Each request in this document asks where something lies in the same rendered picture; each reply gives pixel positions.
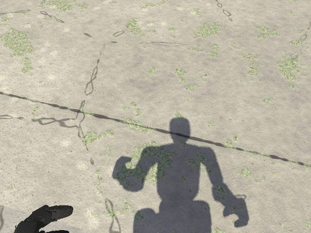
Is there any left robot hand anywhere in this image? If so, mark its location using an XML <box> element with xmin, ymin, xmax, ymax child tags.
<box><xmin>14</xmin><ymin>205</ymin><xmax>74</xmax><ymax>233</ymax></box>

